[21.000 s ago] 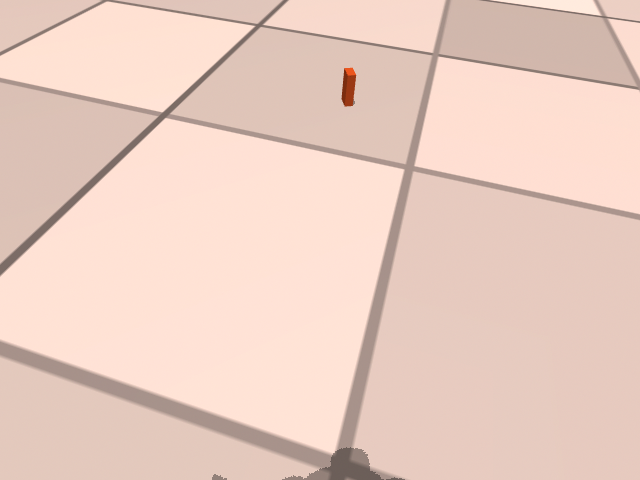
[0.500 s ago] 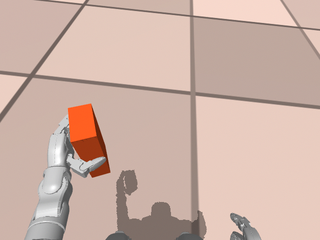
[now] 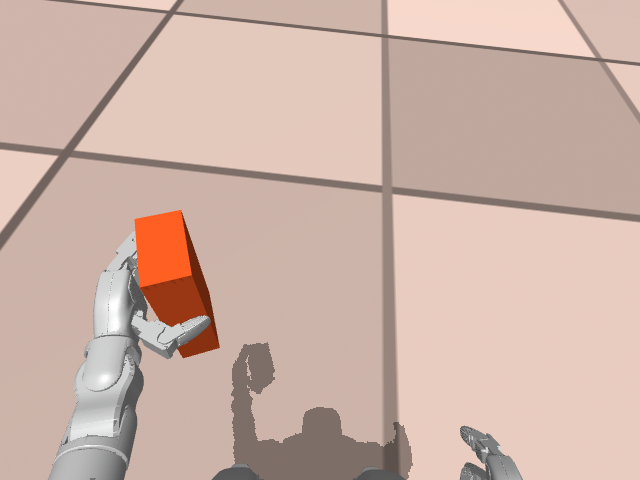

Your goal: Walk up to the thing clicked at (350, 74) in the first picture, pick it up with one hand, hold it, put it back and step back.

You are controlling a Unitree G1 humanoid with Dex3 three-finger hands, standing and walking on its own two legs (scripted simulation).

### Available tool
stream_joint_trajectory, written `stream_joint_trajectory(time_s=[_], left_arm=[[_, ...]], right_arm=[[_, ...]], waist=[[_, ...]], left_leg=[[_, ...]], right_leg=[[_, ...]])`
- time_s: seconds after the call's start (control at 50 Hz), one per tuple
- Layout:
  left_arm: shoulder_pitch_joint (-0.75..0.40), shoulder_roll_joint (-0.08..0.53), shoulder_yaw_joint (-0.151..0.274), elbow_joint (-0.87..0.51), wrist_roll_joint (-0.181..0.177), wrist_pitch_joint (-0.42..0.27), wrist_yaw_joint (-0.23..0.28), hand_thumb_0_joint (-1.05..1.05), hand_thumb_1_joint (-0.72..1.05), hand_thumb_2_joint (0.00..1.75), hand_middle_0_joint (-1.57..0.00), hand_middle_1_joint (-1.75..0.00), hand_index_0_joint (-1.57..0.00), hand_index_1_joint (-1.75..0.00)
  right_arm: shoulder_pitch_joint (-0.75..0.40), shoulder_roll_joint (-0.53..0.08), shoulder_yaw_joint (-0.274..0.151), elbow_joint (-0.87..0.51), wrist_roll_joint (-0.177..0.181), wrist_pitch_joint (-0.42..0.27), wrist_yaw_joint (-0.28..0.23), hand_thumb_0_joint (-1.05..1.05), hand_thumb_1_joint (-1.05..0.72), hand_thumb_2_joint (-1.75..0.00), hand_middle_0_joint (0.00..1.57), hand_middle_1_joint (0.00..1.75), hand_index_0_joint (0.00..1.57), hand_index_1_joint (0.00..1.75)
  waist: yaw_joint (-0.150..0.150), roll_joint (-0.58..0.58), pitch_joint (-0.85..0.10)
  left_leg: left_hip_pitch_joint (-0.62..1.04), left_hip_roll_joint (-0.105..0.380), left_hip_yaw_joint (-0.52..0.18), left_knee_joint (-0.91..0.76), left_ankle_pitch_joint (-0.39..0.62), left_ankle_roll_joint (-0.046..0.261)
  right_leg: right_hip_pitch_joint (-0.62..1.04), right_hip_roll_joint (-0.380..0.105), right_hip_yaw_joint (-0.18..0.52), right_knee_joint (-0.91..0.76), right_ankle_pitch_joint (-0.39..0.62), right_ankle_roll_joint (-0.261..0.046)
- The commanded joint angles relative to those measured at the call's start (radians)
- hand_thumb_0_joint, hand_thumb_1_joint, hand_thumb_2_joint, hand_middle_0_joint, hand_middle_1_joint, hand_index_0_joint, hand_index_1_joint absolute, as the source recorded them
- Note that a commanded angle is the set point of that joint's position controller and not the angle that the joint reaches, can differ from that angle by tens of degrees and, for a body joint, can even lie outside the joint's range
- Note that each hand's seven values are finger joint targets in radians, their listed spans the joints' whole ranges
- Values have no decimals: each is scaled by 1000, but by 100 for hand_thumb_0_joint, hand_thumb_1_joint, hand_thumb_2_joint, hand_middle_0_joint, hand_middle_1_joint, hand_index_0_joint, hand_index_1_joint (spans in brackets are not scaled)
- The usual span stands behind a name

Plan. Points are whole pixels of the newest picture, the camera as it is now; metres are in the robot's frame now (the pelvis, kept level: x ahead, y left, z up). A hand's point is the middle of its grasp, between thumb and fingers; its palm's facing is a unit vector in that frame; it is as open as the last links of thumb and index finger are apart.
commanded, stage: hold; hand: left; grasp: from the side
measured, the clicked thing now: (182, 291) +0.34 +0.17 +0.02
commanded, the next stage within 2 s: crouch in 1.58 s
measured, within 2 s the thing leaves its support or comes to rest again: neither
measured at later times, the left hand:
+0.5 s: hand (175, 294) +0.33 +0.17 +0.04, palm faces +0.12 -0.99 -0.02, open 12.4 cm
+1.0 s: hand (169, 290) +0.33 +0.18 +0.04, palm faces +0.14 -0.99 -0.01, open 12.4 cm
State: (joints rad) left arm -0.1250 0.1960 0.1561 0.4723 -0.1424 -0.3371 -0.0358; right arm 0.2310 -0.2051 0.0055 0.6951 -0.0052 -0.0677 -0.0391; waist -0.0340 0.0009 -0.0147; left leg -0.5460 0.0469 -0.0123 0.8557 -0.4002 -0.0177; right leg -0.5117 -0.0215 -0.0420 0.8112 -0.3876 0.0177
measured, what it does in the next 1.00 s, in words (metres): stands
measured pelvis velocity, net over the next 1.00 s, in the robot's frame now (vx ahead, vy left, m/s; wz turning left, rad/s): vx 0.00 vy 0.00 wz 0.00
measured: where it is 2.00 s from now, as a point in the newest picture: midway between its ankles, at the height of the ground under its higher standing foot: outside the picture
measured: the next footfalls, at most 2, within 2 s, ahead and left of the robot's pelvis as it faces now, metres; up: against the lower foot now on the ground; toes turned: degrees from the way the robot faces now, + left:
none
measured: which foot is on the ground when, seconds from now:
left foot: down 0.00-1.00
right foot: down 0.00-1.00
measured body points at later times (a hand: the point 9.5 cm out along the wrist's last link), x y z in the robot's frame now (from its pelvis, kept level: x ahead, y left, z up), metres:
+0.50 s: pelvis +0.00 +0.00 +0.00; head +0.03 +0.01 +0.45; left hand +0.32 +0.23 +0.04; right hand +0.12 -0.25 -0.11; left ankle +0.02 +0.13 -0.70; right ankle +0.02 -0.13 -0.70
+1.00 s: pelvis +0.00 +0.00 +0.00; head +0.04 +0.01 +0.45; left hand +0.32 +0.23 +0.04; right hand +0.13 -0.24 -0.10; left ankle +0.02 +0.13 -0.70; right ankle +0.02 -0.13 -0.70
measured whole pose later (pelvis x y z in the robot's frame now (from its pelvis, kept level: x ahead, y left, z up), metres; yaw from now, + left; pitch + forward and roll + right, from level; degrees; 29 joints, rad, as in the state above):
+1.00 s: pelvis +0.00 +0.00 +0.00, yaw +0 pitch +5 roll -1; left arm -0.15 0.20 0.17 0.49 -0.15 -0.34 -0.04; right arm 0.23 -0.20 0.01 0.70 0.00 -0.09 -0.04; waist -0.03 0.00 -0.02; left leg -0.54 0.04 -0.01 0.85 -0.39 -0.02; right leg -0.51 -0.02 -0.04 0.80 -0.38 0.02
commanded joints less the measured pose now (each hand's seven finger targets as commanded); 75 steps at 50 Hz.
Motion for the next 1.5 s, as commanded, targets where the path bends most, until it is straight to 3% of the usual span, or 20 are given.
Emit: stream_joint_trajectory(time_s=[0.0, 0.16, 0.28, 0.34, 0.48, 0.5, 0.52, 0.62, 0.72, 0.78, 0.84, 0.88, 1.04, 1.06, 1.12, 1.22, 1.28, 1.34, 1.4, 1.48], left_arm=[[-462, 156, 78, -327, -47, -144, 9, 0, -16, 121, -114, -140, -115, -140], [-418, 151, 42, -351, -48, -149, -16, 0, -18, 119, -115, -139, -117, -140], [-417, 156, 78, -337, -58, -144, 2, 0, -19, 119, -113, -138, -115, -139], [-419, 148, 58, -346, -49, -142, 6, 0, -20, 120, -113, -139, -115, -140], [-431, 181, 103, -316, -47, -150, 1, 0, -14, 120, -114, -139, -115, -140], [-425, 161, 75, -340, -50, -151, -3, 0, -16, 121, -114, -140, -116, -140], [-397, 173, 94, -317, -51, -147, -4, 0, -15, 121, -114, -140, -116, -141], [-397, 131, 50, -277, -46, -147, -10, 0, -17, 120, -114, -140, -116, -140], [-443, 170, 66, -364, -47, -166, -9, 0, -15, 120, -114, -139, -116, -140], [-452, 154, 56, -381, -54, -161, -5, 0, -14, 121, -114, -139, -115, -140], [-454, 177, 88, -369, -56, -152, 6, 0, -19, 123, -115, -141, -116, -142], [-442, 138, 58, -342, -58, -148, 4, 0, -17, 123, -116, -142, -117, -143], [-429, 143, 44, -313, -40, -131, -5, 0, -17, 123, -115, -141, -117, -142], [-443, 169, 72, -324, -44, -135, -2, 0, -18, 122, -114, -140, -115, -141], [-431, 136, 54, -313, -50, -132, -1, 0, -16, 122, -114, -140, -115, -141], [-419, 192, 104, -370, -48, -144, 6, 0, -15, 123, -114, -140, -116, -141], [-419, 147, 67, -356, -56, -146, -1, 0, -17, 124, -115, -142, -116, -143], [-424, 181, 81, -393, -50, -146, 1, 0, -19, 121, -115, -141, -117, -142], [-394, 144, 42, -380, -50, -133, -6, 0, -19, 122, -115, -141, -116, -142], [-436, 148, 43, -337, -44, -120, -8, 0, -20, 120, -114, -140, -116, -141]], right_arm=[[-21, -139, -46, -111, 2, -42, -16, 0, -90, -90, 20, 30, 20, 30], [-18, -140, -48, -123, 5, -50, -6, 0, -91, -91, 20, 30, 20, 30], [-17, -137, -45, -117, 6, -46, -9, 0, -91, -91, 20, 30, 20, 30], [-7, -142, -47, -113, 3, -48, -13, 0, -91, -91, 20, 30, 20, 30], [-31, -138, -46, -117, 3, -46, -17, 0, -90, -90, 20, 30, 20, 30], [-31, -136, -44, -124, 2, -46, -17, 0, -90, -90, 20, 30, 20, 30], [-28, -137, -44, -124, 3, -46, -18, 0, -90, -90, 20, 30, 20, 30], [-28, -144, -51, -111, 4, -49, -13, 0, -90, -90, 20, 30, 20, 30], [-41, -137, -45, -128, 5, -55, -11, 0, -90, -90, 20, 30, 20, 30], [-29, -143, -46, -124, 5, -59, -14, 0, -90, -90, 20, 30, 20, 30], [-23, -143, -44, -115, 8, -62, -18, 0, -90, -91, 20, 30, 20, 30], [-37, -141, -43, -120, 9, -61, -22, 0, -90, -91, 20, 30, 20, 30], [-23, -144, -49, -109, 7, -62, -19, 0, -90, -90, 20, 30, 20, 30], [-31, -140, -47, -117, 9, -58, -18, 0, -90, -90, 20, 30, 20, 30], [-15, -143, -51, -112, 5, -61, -11, 0, -89, -90, 20, 30, 20, 30], [-10, -140, -49, -121, 5, -57, -11, 0, -90, -90, 20, 30, 20, 30], [0, -142, -49, -112, 3, -58, -13, 0, -90, -91, 20, 30, 20, 30], [-7, -140, -48, -119, 6, -55, -16, 0, -91, -91, 20, 30, 20, 30], [-8, -136, -45, -118, 6, -54, -19, 0, -90, -91, 20, 30, 20, 30], [-4, -141, -50, -102, 4, -52, -17, 0, -90, -90, 20, 30, 20, 30]], waist=[[-8, 67, -320], [6, 94, -362], [6, 48, -345], [-8, 65, -341], [5, 65, -323], [5, 62, -343], [9, 54, -348], [-4, 60, -320], [6, 98, -337], [-7, 83, -340], [-2, 85, -354], [-11, 40, -309], [-5, 59, -322], [8, 76, -315], [2, 89, -330], [17, 83, -387], [-7, 64, -386], [5, 92, -391], [-8, 68, -362], [-14, 78, -323]], left_leg=[[157, -31, -3, -137, 184, 13], [184, -35, 1, -131, 224, 8], [157, -37, 4, -119, 267, 15], [185, -34, 5, -124, 282, 14], [154, -41, 10, -137, 188, 18], [160, -42, 11, -136, 196, 18], [159, -44, 15, -132, 211, 19], [165, -35, 4, -139, 207, 13], [166, -41, 8, -146, 140, 12], [183, -35, -2, -146, 175, 10], [188, -33, -3, -144, 196, 10], [162, -37, 2, -147, 152, 16], [181, -35, 2, -140, 224, 13], [166, -39, 6, -142, 207, 12], [184, -31, -2, -142, 229, 6], [194, -33, -2, -122, 309, 9], [208, -29, -6, -118, 313, 10], [204, -36, 4, -113, 315, 14], [193, -36, 6, -113, 318, 17], [188, -28, -4, -125, 294, 13]], right_leg=[[86, 29, -1, -105, 219, -26], [114, 27, -2, -104, 253, -29], [139, 26, 2, -109, 303, -22], [118, 26, 2, -106, 314, -23], [117, 22, 5, -125, 233, -23], [135, 22, 8, -126, 242, -22], [148, 20, 10, -129, 260, -20], [103, 27, -1, -116, 245, -27], [96, 24, 6, -125, 181, -29], [101, 30, -3, -116, 212, -27], [109, 30, -3, -112, 229, -28], [96, 26, 2, -130, 197, -24], [108, 26, -1, -121, 261, -26], [113, 24, 1, -126, 242, -28], [101, 30, -8, -109, 252, -30], [141, 29, -3, -98, 323, -28], [128, 31, -4, -94, 324, -26], [142, 25, 6, -104, 340, -24], [148, 24, 6, -111, 358, -20], [102, 29, -5, -111, 313, -26]])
